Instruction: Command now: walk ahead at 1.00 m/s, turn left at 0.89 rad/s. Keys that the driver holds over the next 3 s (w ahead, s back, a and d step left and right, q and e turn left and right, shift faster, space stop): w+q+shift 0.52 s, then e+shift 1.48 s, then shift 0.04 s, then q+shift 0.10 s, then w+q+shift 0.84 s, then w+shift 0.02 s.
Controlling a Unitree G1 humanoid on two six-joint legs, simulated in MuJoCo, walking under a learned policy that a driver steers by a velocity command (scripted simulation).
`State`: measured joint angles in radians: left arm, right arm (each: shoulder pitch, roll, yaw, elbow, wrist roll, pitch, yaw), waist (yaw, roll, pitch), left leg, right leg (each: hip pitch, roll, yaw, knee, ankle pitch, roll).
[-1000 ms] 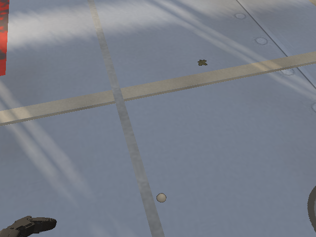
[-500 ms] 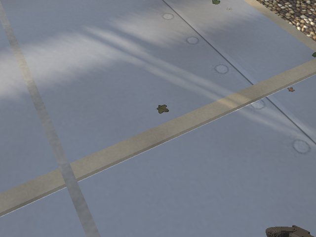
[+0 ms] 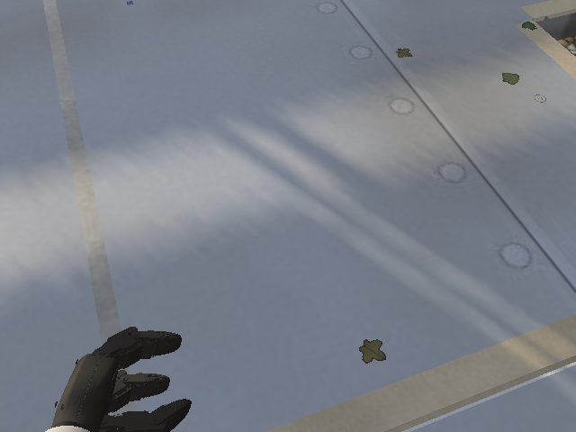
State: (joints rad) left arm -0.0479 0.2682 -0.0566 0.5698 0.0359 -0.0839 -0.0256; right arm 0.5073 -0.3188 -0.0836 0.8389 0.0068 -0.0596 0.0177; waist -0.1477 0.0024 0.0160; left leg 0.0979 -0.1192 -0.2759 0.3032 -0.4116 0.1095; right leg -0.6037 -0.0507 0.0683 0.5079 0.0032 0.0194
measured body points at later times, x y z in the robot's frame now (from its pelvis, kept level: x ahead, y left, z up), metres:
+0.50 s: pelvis +0.46 +0.05 -0.04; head +0.48 +0.06 +0.41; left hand +0.30 +0.28 -0.16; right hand +0.78 -0.06 -0.10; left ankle +0.55 +0.11 -0.73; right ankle +0.24 -0.17 -0.63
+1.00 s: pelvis +0.79 +0.16 -0.01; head +0.83 +0.18 +0.43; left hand +0.82 +0.47 -0.11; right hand +1.05 -0.02 -0.11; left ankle +0.66 +0.25 -0.61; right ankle +0.94 +0.18 -0.73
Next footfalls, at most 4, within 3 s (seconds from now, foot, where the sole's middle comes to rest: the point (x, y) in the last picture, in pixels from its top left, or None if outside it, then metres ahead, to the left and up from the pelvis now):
0.04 right None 0.23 -0.16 -0.76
0.48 left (208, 385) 0.59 0.13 -0.76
0.88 right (174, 252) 0.98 0.20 -0.76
1.40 left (107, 256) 0.99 0.38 -0.76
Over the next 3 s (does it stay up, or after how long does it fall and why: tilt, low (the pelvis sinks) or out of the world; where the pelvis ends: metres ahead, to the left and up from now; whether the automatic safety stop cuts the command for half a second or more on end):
stays up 1.43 0.14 -0.02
